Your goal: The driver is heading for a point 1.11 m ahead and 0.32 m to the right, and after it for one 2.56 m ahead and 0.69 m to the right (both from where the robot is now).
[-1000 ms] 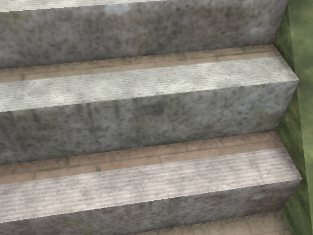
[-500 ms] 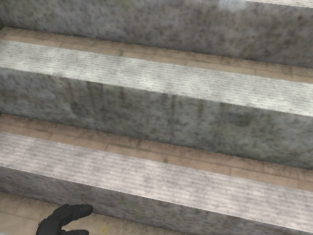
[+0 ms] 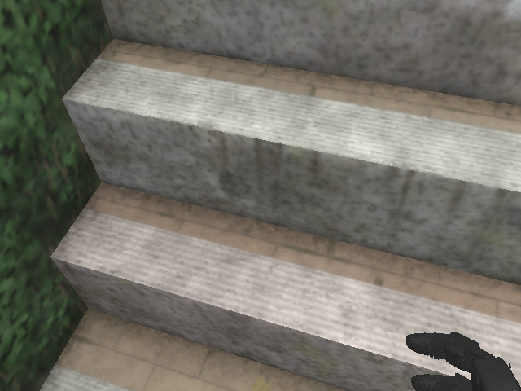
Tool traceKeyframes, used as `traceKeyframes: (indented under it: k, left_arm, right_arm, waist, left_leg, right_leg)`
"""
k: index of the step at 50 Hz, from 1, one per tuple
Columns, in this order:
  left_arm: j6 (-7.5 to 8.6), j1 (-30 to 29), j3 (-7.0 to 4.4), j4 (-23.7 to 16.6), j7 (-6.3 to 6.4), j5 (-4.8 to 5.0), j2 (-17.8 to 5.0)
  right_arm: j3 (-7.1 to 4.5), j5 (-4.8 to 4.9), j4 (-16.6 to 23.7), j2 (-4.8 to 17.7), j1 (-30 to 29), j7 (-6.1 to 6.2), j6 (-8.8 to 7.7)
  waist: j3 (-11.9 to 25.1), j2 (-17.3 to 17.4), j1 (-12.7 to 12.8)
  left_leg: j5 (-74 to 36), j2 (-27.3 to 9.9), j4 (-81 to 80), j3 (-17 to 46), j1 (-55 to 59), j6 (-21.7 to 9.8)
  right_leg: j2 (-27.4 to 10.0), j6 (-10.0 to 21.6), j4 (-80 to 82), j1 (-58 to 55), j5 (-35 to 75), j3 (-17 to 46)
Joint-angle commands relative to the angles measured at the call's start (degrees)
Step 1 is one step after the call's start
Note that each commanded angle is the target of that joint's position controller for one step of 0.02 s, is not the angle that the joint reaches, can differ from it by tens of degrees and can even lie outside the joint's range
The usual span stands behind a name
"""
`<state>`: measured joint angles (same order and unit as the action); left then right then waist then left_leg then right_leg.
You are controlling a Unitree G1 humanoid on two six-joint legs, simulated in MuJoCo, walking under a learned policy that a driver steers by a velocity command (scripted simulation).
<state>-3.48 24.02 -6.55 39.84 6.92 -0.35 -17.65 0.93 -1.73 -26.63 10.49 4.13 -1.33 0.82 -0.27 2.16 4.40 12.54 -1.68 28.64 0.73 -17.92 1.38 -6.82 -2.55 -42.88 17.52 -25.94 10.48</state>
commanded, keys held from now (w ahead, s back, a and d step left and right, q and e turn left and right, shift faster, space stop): w+e+shift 0.54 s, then w+shift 0.02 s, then w+q+shift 0.14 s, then q+shift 0.30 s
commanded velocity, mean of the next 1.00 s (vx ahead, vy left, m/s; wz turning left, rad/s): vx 0.19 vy -0.03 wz -0.42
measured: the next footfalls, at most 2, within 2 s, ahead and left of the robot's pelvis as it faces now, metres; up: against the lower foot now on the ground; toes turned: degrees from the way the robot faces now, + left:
right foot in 0.56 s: -0.08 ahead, -0.16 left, +0.00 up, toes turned -38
left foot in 1.10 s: +0.22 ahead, -0.10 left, +0.19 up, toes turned -15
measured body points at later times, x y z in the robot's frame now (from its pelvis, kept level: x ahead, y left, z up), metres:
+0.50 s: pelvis -0.04 +0.01 +0.01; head +0.01 +0.00 +0.45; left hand +0.28 +0.10 -0.06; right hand -0.04 -0.31 -0.09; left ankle +0.00 +0.15 -0.73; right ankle -0.11 -0.13 -0.68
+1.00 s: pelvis +0.00 -0.10 +0.01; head -0.02 -0.11 +0.46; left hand +0.07 +0.09 -0.13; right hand +0.11 -0.32 -0.09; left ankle +0.16 -0.02 -0.42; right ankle -0.11 -0.14 -0.73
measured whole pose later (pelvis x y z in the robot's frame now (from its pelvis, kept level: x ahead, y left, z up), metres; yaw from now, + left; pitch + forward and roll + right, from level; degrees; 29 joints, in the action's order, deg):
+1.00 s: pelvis +0.00 -0.10 +0.01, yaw -23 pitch +2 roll +1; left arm 2.8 25.3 2.2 53.5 1.9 -2.8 -6.2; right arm 4.2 1.0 -37.7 3.8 6.9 0.3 0.9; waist 4.2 1.3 0.4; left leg 0.4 -0.2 115.7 1.0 -77.3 -3.0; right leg -4.2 0.5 -27.3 6.4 -22.2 -13.9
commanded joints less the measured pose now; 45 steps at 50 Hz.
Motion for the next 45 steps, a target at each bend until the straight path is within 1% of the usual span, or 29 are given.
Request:
traceKeyframes:
  k: [1,2,3,4,5,7,11,13,14,20,22,24,26,27,28,29,30,31,32,33,34,35,36,37,38,40,41,43,45]
  left_arm:
    - [1.77,6.3,1.67,-3.4,-1.63,-1.43,3.3]
    - [1.25,3.7,1.32,-3.1,-1.28,0.5,1.9]
    - [0.56,-1.0,0.75,-3.4,-0.75,2.12,0.1]
    - [-0.2,-4.3,0.82,-4.1,-0.39,1.95,-1.4]
    - [-0.37,-6.5,1.16,-5.1,-0.43,0.78,-1.7]
    - [-0.14,-9.5,2.16,-6.6,-1.15,-0.37,-0.4]
    - [0.01,-16.0,3.58,-11.6,-3.44,0.06,0.5]
    - [0.25,-18.7,4.21,-13.7,-4.95,-0.1,1.4]
    - [0.34,-19.8,4.29,-14.1,-5.57,0.03,1.3]
    - [0.04,-24.5,4.99,-17.1,-8.17,1.27,2.6]
    - [0.38,-24.5,4.57,-16.5,-8.76,2.23,2.1]
    - [0.55,-23.5,4.17,-15.9,-9.56,2.67,1.8]
    - [0.58,-20.1,3.73,-14.4,-10.44,2.38,1.8]
    - [0.8,-17.3,3.15,-12.9,-10.64,1.82,1.2]
    - [1.26,-12.7,2.45,-11.2,-10.53,0.47,-0.8]
    - [1.43,-5.7,0.86,-9.5,-10.51,-0.15,-5.2]
    - [1.28,-2.6,-0.45,-10.0,-10.7,-2.42,-11.8]
    - [1.64,-7.4,0.07,-11.4,-10.17,-2.88,-11.1]
    - [2.12,-10.4,1.02,-10.6,-8.64,-1.88,-9.2]
    - [2.63,-12.5,1.35,-10.9,-7.73,-1.41,-8.1]
    - [2.7,-13.5,2.04,-10.5,-7.32,-0.36,-5.9]
    - [3.04,-12.8,3.1,-9.9,-7.27,-0.55,-3.1]
    - [6.89,-5.5,3.97,-6.0,-7.44,-0.2,-2.1]
    - [8.53,-3.7,3.77,-4.1,-6.9,0.21,-2.2]
    - [9.21,-1.2,3.85,-2.5,-6.32,-0.22,-2.2]
    - [9.57,2.4,5.11,1.0,-5.48,-2.29,1.3]
    - [9.48,1.8,5.76,2.5,-5.58,-2.57,2.8]
    - [9.0,-1.2,7.04,5.3,-6.67,-2.67,4.9]
    - [8.52,-3.7,7.41,6.8,-6.52,-3.26,5.0]
  right_arm:
    - [-4.55,-2.36,0.3,13.4,8.8,1.31,-0.21]
    - [-3.75,-3.23,1.2,10.4,2.8,1.02,-0.5]
    - [-2.88,-2.79,2.0,7.0,-1.9,1.13,-0.53]
    - [-2.14,-1.69,1.8,5.2,-3.6,1.72,-0.76]
    - [-1.89,-1.31,1.3,5.0,-4.5,2.19,-1.18]
    - [-1.89,-1.79,0.3,6.5,-2.4,3.4,-1.18]
    - [-2.94,-1.11,-1.3,9.8,1.2,5.73,-1.5]
    - [-3.82,-0.69,-2.2,11.4,1.8,6.64,-1.34]
    - [-3.9,-1.11,-2.2,11.6,1.9,6.8,-1.47]
    - [-6.87,-0.08,-5.2,16.9,3.9,7.03,-0.63]
    - [-7.26,-0.14,-5.7,16.9,1.9,6.43,-0.19]
    - [-8.0,0.99,-8.0,18.6,3.1,6.08,0.59]
    - [-8.34,3.24,-11.2,18.9,5.0,6.39,1.65]
    - [-8.02,4.0,-12.9,18.2,6.6,6.48,2.21]
    - [-7.44,4.55,-14.9,17.1,8.7,6.37,2.6]
    - [-7.0,3.75,-14.7,15.4,8.7,6.65,2.42]
    - [-5.33,1.65,-10.9,10.7,3.4,7.37,1.69]
    - [-5.17,2.54,-11.1,9.0,2.2,6.36,0.41]
    - [-4.64,3.64,-10.9,7.0,0.4,5.27,-0.86]
    - [-3.73,3.6,-12.3,4.5,1.1,4.87,-1.49]
    - [-3.36,2.56,-12.6,4.4,2.2,5.06,-1.72]
    - [-3.48,2.51,-14.2,4.8,4.9,5.11,-1.49]
    - [-2.08,2.84,-8.4,2.5,-1.6,1.72,-3.31]
    - [-1.59,3.98,-7.4,0.3,-2.6,1.11,-3.87]
    - [-0.75,4.18,-7.5,-0.7,-0.5,0.98,-4.33]
    - [-0.01,4.0,-9.6,-0.5,4.2,0.52,-5.03]
    - [0.03,3.72,-10.2,-0.1,5.7,0.43,-4.69]
    - [0.7,3.56,-9.7,-1.7,4.6,0.49,-3.03]
    - [1.33,1.89,-6.7,-2.7,-1.5,1.37,-1.89]
  waist:
    - [20.3,17.6,-1.4]
    - [13.8,15.7,-0.3]
    - [6.6,13.8,-0.8]
    - [3.0,10.9,-0.9]
    - [1.5,8.4,-1.0]
    - [2.6,5.3,-2.5]
    - [3.7,4.2,-4.4]
    - [3.9,3.1,-4.3]
    - [4.2,3.2,-4.8]
    - [5.4,5.1,-5.9]
    - [6.6,4.1,-5.3]
    - [5.5,6.2,-5.0]
    - [4.5,6.8,-3.5]
    - [5.1,5.3,-2.5]
    - [5.5,-0.1,-1.0]
    - [7.9,-7.4,1.2]
    - [10.4,-20.6,2.8]
    - [12.4,-18.4,1.1]
    - [9.8,-15.3,-0.3]
    - [9.1,-13.0,-1.2]
    - [8.1,-9.6,-1.9]
    - [7.6,-8.6,-2.2]
    - [9.3,-7.3,-1.0]
    - [6.5,-8.5,-0.3]
    - [5.1,-6.8,-0.4]
    - [2.8,-3.1,-1.9]
    - [2.1,-2.6,-3.6]
    - [-1.2,-4.5,-5.5]
    - [-6.6,-3.7,-6.3]
  left_leg:
    - [-67.3,-27.9,-0.1,15.9,22.9,-13.9]
    - [-37.3,-24.2,-5.3,14.3,16.3,-15.4]
    - [-18.7,-19.4,-6.8,10.5,11.3,-13.2]
    - [-17.9,-16.4,-6.4,4.8,7.5,-12.2]
    - [-26.7,-15.8,-5.3,1.8,4.5,-13.1]
    - [-31.5,-17.8,-4.0,-0.4,5.3,-15.4]
    - [-25.6,-22.7,-5.7,-0.1,10.9,-16.6]
    - [-22.4,-22.4,-6.5,-2.1,13.0,-15.7]
    - [-19.4,-23.2,-7.0,-2.6,12.8,-15.5]
    - [-22.5,-26.9,-8.1,-6.8,15.9,-14.1]
    - [-18.4,-24.5,-7.5,-11.7,14.1,-11.9]
    - [-22.1,-25.3,-7.2,-12.6,15.7,-11.1]
    - [-25.7,-25.3,-4.8,-14.2,19.8,-9.6]
    - [-26.4,-23.3,-0.7,-16.0,20.8,-8.4]
    - [-26.1,-18.9,7.0,-17.9,20.0,-6.8]
    - [-11.6,-14.2,19.2,-18.4,6.1,-3.9]
    - [22.4,-2.8,35.0,-18.4,-19.9,1.2]
    - [27.3,-1.6,55.0,-9.1,-24.7,1.6]
    - [22.8,-3.6,61.5,-5.6,-31.6,0.5]
    - [19.4,-4.5,63.7,-4.2,-32.2,-0.2]
    - [16.3,-4.0,63.3,-3.7,-32.3,0.1]
    - [13.2,-2.3,66.3,-3.6,-29.6,0.2]
    - [3.6,-3.2,78.5,-0.6,-42.0,-2.3]
    - [-2.5,-1.4,85.1,5.9,-53.1,-3.5]
    - [-7.4,-0.1,89.4,10.1,-60.2,-4.5]
    - [-11.8,1.5,96.5,14.6,-65.5,-5.6]
    - [-12.4,1.7,99.0,14.6,-65.4,-5.5]
    - [-10.3,3.0,110.2,12.3,-68.2,-5.4]
    - [-13.8,2.9,105.2,7.8,-66.6,-5.4]
  right_leg:
    - [9.1,-1.5,-50.5,24.6,-17.0,-3.7]
    - [6.9,-3.4,-58.0,29.5,-14.6,-5.3]
    - [5.5,-4.5,-60.5,33.4,-10.1,-5.6]
    - [4.8,-5.4,-59.2,31.8,-6.0,-6.7]
    - [4.8,-6.4,-60.2,29.4,-1.2,-8.3]
    - [4.9,-6.9,-61.8,29.3,5.9,-9.5]
    - [2.4,-6.6,-55.8,34.3,7.8,-8.0]
    - [0.5,-6.3,-46.5,33.9,8.1,-8.3]
    - [0.0,-6.2,-44.1,33.1,8.6,-8.9]
    - [-2.4,-3.4,-24.3,25.2,-0.1,-11.7]
    - [-1.4,-2.1,-15.6,17.5,0.7,-14.3]
    - [0.0,-0.7,-6.9,13.9,0.9,-16.4]
    - [1.5,1.8,8.7,10.0,3.1,-18.6]
    - [3.9,3.6,16.6,5.4,6.5,-20.0]
    - [6.8,5.7,22.4,0.3,13.3,-18.6]
    - [4.1,8.9,20.0,-15.1,34.8,-10.3]
    - [-8.8,20.1,19.6,-26.0,37.7,12.9]
    - [-11.7,25.5,22.1,-21.9,29.5,16.9]
    - [-11.7,23.5,21.6,-21.5,24.7,10.4]
    - [-9.2,19.7,19.6,-19.5,23.4,5.0]
    - [-7.6,17.3,18.5,-18.2,25.2,1.6]
    - [-7.5,16.9,18.7,-14.8,29.1,-0.6]
    - [-10.9,14.7,22.3,-13.6,-10.2,8.1]
    - [-14.1,12.2,24.3,-17.1,-15.3,13.6]
    - [-15.6,10.6,24.8,-18.9,-14.4,14.0]
    - [-16.9,9.3,24.6,-19.8,0.0,7.4]
    - [-16.8,8.6,24.8,-16.4,3.2,3.4]
    - [-16.0,8.4,25.4,-10.0,8.5,-3.0]
    - [-12.5,6.1,26.6,-0.6,11.9,-12.1]
Velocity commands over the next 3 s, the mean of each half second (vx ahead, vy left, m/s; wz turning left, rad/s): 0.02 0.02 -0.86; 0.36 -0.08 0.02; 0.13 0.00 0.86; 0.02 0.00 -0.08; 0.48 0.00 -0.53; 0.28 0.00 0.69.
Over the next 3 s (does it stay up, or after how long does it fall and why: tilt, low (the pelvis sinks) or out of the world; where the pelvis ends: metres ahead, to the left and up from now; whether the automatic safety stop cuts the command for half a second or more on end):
stays up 0.28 -0.35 0.40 its command is cut before an obstacle from the start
